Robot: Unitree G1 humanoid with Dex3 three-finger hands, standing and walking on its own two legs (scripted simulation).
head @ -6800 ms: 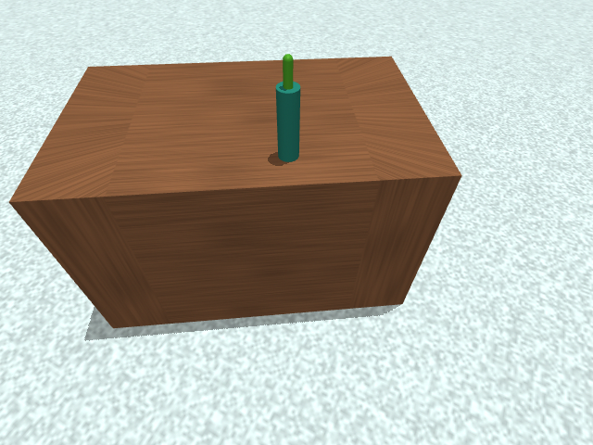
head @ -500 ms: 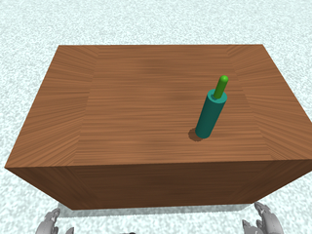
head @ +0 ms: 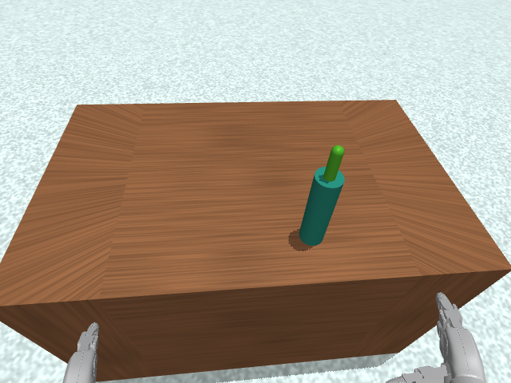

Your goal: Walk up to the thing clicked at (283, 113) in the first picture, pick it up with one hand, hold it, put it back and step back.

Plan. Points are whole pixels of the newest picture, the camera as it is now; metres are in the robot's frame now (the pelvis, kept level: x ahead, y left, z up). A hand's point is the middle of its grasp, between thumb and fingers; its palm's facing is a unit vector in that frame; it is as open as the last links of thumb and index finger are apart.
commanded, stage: rise first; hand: right
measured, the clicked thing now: (322, 198) +0.45 -0.14 +0.01
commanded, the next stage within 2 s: go down in 0.72 s
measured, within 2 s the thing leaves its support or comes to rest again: neither
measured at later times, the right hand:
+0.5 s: hand (438, 349) +0.17 -0.25 +0.01, palm faces +0.25 +0.90 -0.36, open 17.5 cm
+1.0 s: hand (447, 342) +0.17 -0.25 +0.04, palm faces +0.29 +0.89 -0.34, open 17.6 cm
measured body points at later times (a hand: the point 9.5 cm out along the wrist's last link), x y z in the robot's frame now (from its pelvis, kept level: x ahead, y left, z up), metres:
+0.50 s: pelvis -0.01 +0.00 +0.00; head -0.01 +0.01 +0.45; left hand +0.15 +0.26 -0.09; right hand +0.15 -0.29 +0.03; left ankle +0.05 +0.14 -0.74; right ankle -0.07 -0.13 -0.74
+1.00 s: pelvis -0.02 +0.01 +0.00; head -0.03 +0.02 +0.45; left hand +0.15 +0.27 -0.09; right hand +0.15 -0.29 +0.06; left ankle +0.05 +0.14 -0.74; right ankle -0.07 -0.13 -0.74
